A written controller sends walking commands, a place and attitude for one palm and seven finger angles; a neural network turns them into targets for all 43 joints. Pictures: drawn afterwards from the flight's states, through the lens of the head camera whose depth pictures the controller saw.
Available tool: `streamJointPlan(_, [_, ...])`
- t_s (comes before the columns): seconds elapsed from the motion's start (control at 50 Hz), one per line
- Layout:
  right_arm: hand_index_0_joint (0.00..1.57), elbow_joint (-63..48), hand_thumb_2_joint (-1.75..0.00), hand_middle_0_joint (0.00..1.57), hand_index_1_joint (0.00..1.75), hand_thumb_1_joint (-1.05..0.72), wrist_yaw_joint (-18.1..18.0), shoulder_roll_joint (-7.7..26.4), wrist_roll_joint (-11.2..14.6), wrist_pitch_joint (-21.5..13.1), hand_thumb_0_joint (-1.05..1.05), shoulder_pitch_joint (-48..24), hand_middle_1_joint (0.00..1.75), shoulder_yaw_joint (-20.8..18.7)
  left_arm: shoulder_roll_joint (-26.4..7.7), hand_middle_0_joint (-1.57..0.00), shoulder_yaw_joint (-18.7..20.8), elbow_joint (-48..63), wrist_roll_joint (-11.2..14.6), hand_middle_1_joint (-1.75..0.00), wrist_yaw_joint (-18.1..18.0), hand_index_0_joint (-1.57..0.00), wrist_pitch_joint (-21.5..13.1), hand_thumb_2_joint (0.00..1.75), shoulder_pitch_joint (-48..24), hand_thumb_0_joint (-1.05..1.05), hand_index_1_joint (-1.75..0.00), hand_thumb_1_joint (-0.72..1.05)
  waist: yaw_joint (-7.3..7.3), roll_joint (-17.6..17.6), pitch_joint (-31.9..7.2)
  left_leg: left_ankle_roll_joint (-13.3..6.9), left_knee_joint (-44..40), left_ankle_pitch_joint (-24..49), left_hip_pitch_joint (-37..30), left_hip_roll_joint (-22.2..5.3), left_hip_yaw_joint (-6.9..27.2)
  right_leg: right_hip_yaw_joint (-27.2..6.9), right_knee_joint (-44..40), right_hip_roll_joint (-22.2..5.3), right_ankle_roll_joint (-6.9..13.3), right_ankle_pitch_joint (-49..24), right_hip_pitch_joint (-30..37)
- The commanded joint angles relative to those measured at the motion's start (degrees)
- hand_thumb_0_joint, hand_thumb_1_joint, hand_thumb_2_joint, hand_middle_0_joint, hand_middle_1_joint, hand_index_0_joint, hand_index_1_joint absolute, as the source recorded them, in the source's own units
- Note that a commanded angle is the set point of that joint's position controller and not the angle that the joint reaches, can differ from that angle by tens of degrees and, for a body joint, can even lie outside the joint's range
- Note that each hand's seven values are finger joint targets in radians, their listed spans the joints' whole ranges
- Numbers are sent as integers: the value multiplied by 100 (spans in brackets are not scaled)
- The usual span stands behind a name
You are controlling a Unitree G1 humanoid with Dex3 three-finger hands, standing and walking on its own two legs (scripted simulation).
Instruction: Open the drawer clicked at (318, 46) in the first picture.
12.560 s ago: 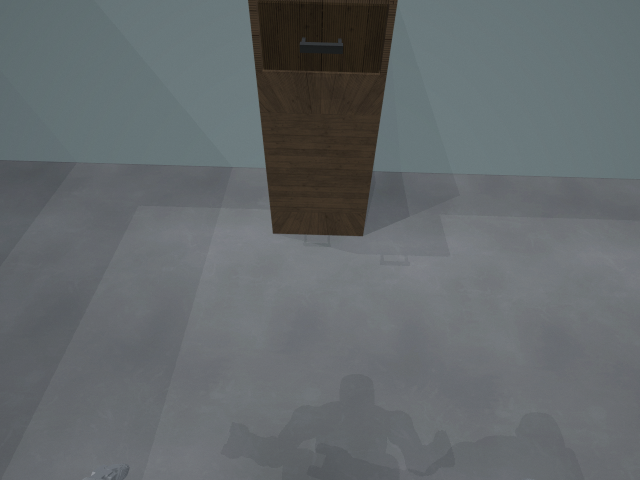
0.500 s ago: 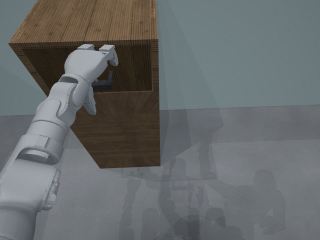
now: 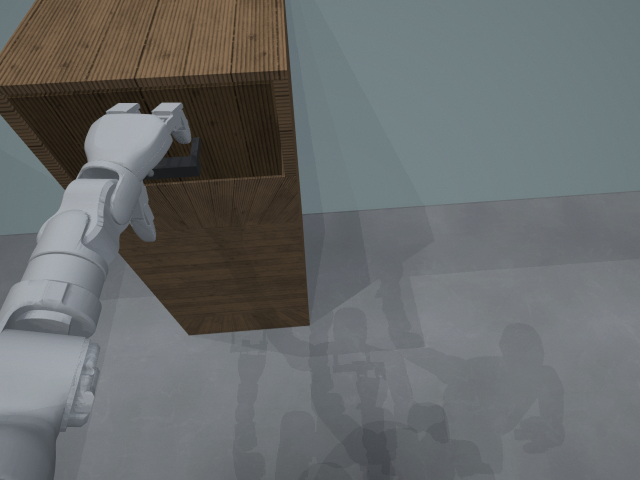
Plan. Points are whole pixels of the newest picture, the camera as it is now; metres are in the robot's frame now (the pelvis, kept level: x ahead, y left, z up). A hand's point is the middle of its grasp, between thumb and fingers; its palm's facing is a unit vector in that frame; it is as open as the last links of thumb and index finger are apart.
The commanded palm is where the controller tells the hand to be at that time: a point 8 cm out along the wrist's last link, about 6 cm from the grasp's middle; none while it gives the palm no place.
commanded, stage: move the hooked fingers above the handle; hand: left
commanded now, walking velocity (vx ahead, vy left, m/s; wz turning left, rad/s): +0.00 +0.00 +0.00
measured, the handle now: (160, 157) +0.55 +0.24 +0.05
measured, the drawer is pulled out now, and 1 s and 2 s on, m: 0.00 0.00 0.00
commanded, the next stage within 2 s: none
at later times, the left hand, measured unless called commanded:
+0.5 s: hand (156, 149) +0.51 +0.22 +0.11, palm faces +0.07 -0.04 -1.00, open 13.8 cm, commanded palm +0.47 +0.25 +0.17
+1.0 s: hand (152, 138) +0.51 +0.21 +0.13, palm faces +0.10 +0.00 -1.00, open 13.8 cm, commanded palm +0.47 +0.23 +0.17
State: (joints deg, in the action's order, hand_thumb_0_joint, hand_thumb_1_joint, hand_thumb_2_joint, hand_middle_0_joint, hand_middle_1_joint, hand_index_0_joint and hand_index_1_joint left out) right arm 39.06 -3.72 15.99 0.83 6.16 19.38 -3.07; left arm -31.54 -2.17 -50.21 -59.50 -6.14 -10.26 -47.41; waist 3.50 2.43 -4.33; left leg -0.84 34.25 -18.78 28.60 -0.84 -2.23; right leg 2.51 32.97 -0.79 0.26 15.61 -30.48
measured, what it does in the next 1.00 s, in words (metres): stands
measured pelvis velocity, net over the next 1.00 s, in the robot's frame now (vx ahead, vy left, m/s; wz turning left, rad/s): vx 0.01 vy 0.01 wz -0.02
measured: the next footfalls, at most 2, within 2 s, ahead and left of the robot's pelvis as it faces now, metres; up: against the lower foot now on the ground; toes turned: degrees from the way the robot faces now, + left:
none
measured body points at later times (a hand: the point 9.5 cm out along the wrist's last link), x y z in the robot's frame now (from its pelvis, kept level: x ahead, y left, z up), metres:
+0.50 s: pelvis +0.01 +0.01 +0.00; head +0.09 -0.01 +0.44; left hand +0.50 +0.22 +0.16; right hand +0.05 -0.26 -0.14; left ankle -0.03 +0.11 -0.73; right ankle +0.00 -0.12 -0.73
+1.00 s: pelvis +0.01 +0.01 +0.00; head +0.08 -0.02 +0.44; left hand +0.50 +0.21 +0.18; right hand +0.08 -0.26 -0.14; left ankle -0.03 +0.11 -0.73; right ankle +0.00 -0.12 -0.73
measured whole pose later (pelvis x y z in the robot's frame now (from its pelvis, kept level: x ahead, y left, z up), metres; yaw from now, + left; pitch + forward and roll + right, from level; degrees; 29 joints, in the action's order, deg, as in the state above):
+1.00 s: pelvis +0.01 +0.01 +0.00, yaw -1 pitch +13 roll +0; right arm 39.2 -2.0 15.6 0.8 6.0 14.3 -1.6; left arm -28.3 -1.8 -55.2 -61.1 -12.5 0.5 -52.8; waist 3.9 3.7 -5.3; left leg -1.2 32.9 -18.9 27.3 -0.4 -3.6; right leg 1.0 32.8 -1.1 -0.3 15.9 -30.3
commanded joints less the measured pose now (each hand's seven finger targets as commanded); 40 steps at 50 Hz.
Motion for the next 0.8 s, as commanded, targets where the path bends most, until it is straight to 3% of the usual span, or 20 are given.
streamJointPlan(0.0, [20,-205,-90,20,30,-90,89,733,-29,-184,0,464,30,-251,-1879,-30,811,862,52,-120,-887,-30,442,30,-3322,0,-120,-50,87,422,-2536,-74,-115,2460,-990,204,100,-92,-46,250,186,-1856,1096])
streamJointPlan(0.02, [20,-172,-90,20,30,-90,111,766,-34,-165,0,443,30,-254,-1919,-30,844,639,32,-120,-922,-30,636,30,-3262,0,-120,-50,92,304,-2628,-79,-103,2527,-942,208,60,-99,-54,250,178,-1973,1224])
streamJointPlan(0.1, [20,-128,-90,20,30,-90,190,835,15,-110,0,422,30,-252,-1247,-30,144,-29,42,-120,-576,-30,1306,30,-3081,0,-120,-50,197,-3,-2463,-95,-220,2484,-980,151,-1,-62,-189,227,125,-2077,1278])
streamJointPlan(0.14, [20,-214,-90,20,30,-90,169,855,58,-61,0,389,30,-261,-826,-30,-229,-53,154,-120,-176,-30,1375,30,-2925,0,-120,-50,263,-231,-2462,-148,-245,2463,-1071,160,-31,-89,-294,219,92,-2189,1406])
streamJointPlan(0.18, [20,-254,-90,20,30,-90,116,888,63,-25,0,363,30,-249,-726,-30,-354,109,221,-120,175,-30,1242,30,-2948,0,-120,-50,316,-395,-2283,-192,-284,2351,-1106,167,10,-98,-375,223,83,-2158,1380])
streamJointPlan(0.22, [20,-309,-90,20,30,-90,43,892,57,-17,0,326,30,-236,-825,-30,-268,454,291,-120,397,-30,893,30,-3009,0,-120,-50,342,-593,-2150,-220,-314,2264,-1072,179,62,-132,-419,204,83,-2143,1449])
streamJointPlan(0.26, [20,-356,-90,20,30,-90,-6,826,46,-39,0,328,30,-227,-1022,-30,-75,838,292,-120,391,-30,519,30,-3166,0,-120,-50,262,-316,-2145,-223,-312,2244,-1135,196,97,-159,-357,208,110,-2027,1358])
streamJointPlan(0.32, [20,-389,-90,20,30,-90,-36,806,-34,-39,0,356,30,-202,-2189,-30,991,1205,172,-120,-10,-30,125,30,-3086,0,-120,-50,-86,24,-2532,-170,-240,2666,-1032,210,120,-180,-130,225,186,-2231,1611])
streamJointPlan(0.4, [20,-377,-90,20,30,-90,82,670,-42,-98,0,207,30,-162,-2345,-30,1297,940,-56,-120,-823,-30,443,30,-2840,0,-120,-50,-259,232,-2399,-63,-183,2861,-688,194,40,-84,66,240,205,-2324,1539])
streamJointPlan(0.44, [20,-371,-90,20,30,-90,113,696,-40,-117,0,138,30,-153,-2476,-30,1327,840,-138,-120,-1058,-30,791,30,-2680,0,-120,-50,-331,183,-2779,-46,-181,3041,-658,192,-68,-113,100,203,179,-2677,1912])
streamJointPlan(0.5, [20,-332,-90,20,30,-90,183,738,-16,-106,0,175,30,-195,-1949,-30,854,375,-138,-120,-890,-30,1341,30,-2391,0,-120,-50,-213,104,-2835,-39,-230,3204,-851,141,-132,-53,36,206,134,-2852,1920])
streamJointPlan(0.52, [20,-319,-90,20,30,-90,187,778,2,-69,0,232,30,-227,-1768,-30,743,339,-57,-120,-708,-30,1409,30,-2296,0,-120,-50,-136,-204,-2934,-69,-224,3384,-951,123,-103,-51,-17,208,110,-2961,1993])
streamJointPlan(0.54, [20,-362,-90,20,30,-90,183,821,22,-50,0,212,30,-227,-1835,-30,749,545,1,-120,-570,-30,1447,30,-2328,0,-120,-50,-166,-201,-3036,-88,-256,3432,-1072,99,-113,-54,-40,191,84,-2978,2035])
streamJointPlan(0.58, [20,-450,-90,20,30,-90,164,843,71,-12,0,126,30,-260,-1104,-30,120,829,200,-120,-197,-30,1509,30,-2395,0,-120,-50,59,-335,-2819,-155,-281,3392,-1374,99,-47,-35,-193,207,47,-2829,1806])
streamJointPlan(0.62, [20,-482,-90,20,30,-90,130,822,95,-37,0,112,30,-308,-299,-30,-593,1428,384,-120,183,-30,1292,30,-2755,0,-120,-50,336,-463,-2534,-210,-272,3327,-1728,74,73,-43,-397,220,25,-2538,1461])
streamJointPlan(0.64, [20,-441,-90,20,30,-90,87,816,85,-52,0,95,30,-311,-238,-30,-664,1530,431,-120,319,-30,1165,30,-2783,0,-120,-50,345,-396,-2339,-221,-282,3182,-1848,75,110,-48,-456,230,25,-2334,1291])
streamJointPlan(0.68, [20,-355,-90,20,30,-90,8,785,60,-64,0,113,30,-271,-268,-30,-732,1602,443,-120,479,-30,861,30,-3181,0,-120,-50,441,-251,-1974,-206,-303,2751,-1867,127,193,-54,-494,228,57,-1962,992])
streamJointPlan(0.72, [20,-303,-90,20,30,-90,-23,763,51,-73,0,144,30,-241,-493,-30,-580,1706,415,-120,434,-30,544,30,-3496,0,-120,-50,390,38,-1818,-149,-318,2608,-1858,154,279,-46,-469,231,140,-1680,799])
streamJointPlan(0.76, [20,-257,-90,20,30,-90,6,697,17,-119,0,229,30,-238,-719,-30,-273,1729,350,-120,181,-30,353,30,-3651,0,-120,-50,257,420,-2082,-79,-241,2782,-1955,163,316,-43,-317,243,192,-1651,711])
streamJointPlan(0.78, [20,-224,-90,20,30,-90,20,685,-9,-122,0,258,30,-224,-1095,-30,124,1609,282,-120,-2,-30,317,30,-3571,0,-120,-50,133,459,-2223,-37,-208,2964,-1882,160,320,-22,-220,252,222,-1739,813])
